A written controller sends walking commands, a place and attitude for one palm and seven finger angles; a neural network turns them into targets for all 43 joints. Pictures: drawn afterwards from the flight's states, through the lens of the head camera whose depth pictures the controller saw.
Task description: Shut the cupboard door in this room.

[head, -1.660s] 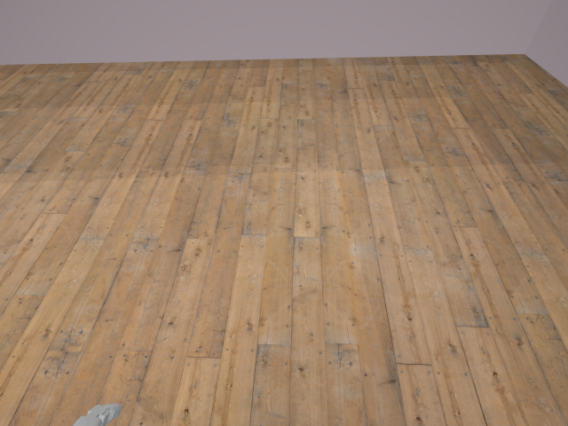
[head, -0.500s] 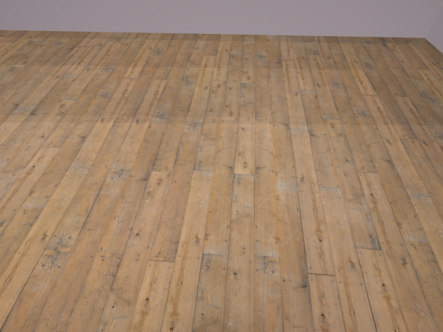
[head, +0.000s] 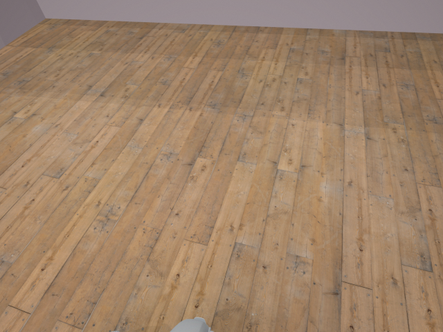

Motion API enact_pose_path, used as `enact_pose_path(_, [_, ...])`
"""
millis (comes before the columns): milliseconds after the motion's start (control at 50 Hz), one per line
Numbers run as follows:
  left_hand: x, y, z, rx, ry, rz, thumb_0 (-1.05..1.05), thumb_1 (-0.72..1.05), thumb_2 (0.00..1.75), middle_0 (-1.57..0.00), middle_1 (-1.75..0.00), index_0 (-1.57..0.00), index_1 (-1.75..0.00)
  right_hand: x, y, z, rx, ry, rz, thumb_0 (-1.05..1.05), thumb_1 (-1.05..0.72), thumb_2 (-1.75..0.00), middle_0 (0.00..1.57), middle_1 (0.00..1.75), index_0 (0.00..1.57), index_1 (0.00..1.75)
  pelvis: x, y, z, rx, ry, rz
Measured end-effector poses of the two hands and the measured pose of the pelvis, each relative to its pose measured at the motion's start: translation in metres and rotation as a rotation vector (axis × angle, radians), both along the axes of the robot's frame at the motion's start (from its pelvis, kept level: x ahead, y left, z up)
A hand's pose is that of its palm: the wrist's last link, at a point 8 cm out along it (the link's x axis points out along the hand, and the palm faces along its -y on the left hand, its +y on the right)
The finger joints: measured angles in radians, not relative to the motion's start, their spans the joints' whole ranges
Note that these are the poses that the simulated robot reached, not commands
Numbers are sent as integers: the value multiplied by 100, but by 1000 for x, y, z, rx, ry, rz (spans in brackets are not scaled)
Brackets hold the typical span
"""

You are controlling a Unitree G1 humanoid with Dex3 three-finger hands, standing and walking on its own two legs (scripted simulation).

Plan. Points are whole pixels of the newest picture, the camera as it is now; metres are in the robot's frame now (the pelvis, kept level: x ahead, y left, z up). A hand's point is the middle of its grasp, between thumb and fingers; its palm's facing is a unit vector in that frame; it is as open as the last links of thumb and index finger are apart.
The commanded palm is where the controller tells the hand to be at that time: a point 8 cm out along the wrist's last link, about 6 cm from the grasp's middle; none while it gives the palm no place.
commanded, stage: turn or walk to find it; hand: left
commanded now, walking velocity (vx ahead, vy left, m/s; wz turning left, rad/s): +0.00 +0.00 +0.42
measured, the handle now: out of the picture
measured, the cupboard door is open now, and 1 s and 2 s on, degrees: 88 88 88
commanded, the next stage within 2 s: none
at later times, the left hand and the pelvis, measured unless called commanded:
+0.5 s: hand out of the picture -0.04 +0.26 -0.17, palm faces +0.26 -0.94 -0.24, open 7.4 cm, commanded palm none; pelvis -0.03 +0.04 +0.00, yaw +13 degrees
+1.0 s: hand out of the picture -0.07 +0.19 -0.15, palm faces +0.43 -0.87 -0.25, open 7.3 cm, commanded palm none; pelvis -0.05 -0.01 +0.01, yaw +26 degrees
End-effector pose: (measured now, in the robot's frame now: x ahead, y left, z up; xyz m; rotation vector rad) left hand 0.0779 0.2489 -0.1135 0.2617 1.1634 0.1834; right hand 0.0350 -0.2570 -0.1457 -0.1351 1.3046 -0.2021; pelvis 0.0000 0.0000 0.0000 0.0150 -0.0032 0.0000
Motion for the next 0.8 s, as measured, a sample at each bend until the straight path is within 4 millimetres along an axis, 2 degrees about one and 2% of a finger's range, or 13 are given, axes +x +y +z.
enact_pose_path(100, [-34,-1,1,-10,23,64,0,91,90,-20,-30,-20,-30,15,-11,10,-21,-20,51,0,-91,-90,20,30,20,30,-3,-2,5,15,-13,60])
enact_pose_path(180, [-60,1,-7,-35,51,115,0,91,90,-20,-30,-20,-30,30,-6,15,-39,-13,111,0,-91,-90,19,30,19,30,-7,2,4,14,-8,106])
enact_pose_path(240, [-82,8,-17,-58,79,162,0,91,90,-20,-30,-20,-30,46,8,17,-51,-18,173,0,-91,-90,19,30,19,30,-11,10,1,7,0,140])
enact_pose_path(340, [-122,31,-41,-91,140,253,0,91,90,-20,-30,-20,-30,75,45,17,-69,-81,276,0,-91,-90,19,30,19,30,-18,31,-12,-3,9,195])
enact_pose_path(400, [-136,41,-40,-88,180,282,0,91,90,-20,-30,-20,-30,80,64,25,-60,-115,307,0,-91,-90,20,30,19,30,-23,36,-6,-9,1,199])
enact_pose_path(500, [-137,51,-27,-85,138,309,1,91,90,-20,-30,-20,-30,76,81,31,-38,-127,333,0,-90,-90,20,30,20,30,-28,39,4,-26,-6,232])
enact_pose_path(580, [-128,51,-18,-69,79,319,1,91,90,-20,-30,-20,-30,69,82,27,-13,-118,342,0,-90,-90,20,30,20,30,-33,36,5,-21,-9,258])
enact_pose_path(720, [-111,31,-4,-25,-23,326,0,91,90,-20,-30,-20,-30,53,58,4,27,-70,345,0,-90,-90,20,30,20,30,-39,14,-2,4,-7,308])
enact_pose_path(800, [-120,10,1,-4,-54,343,0,91,90,-20,-30,-20,-30,48,39,-7,36,-32,357,0,-90,-90,20,30,20,30,-43,-1,-4,7,-16,354])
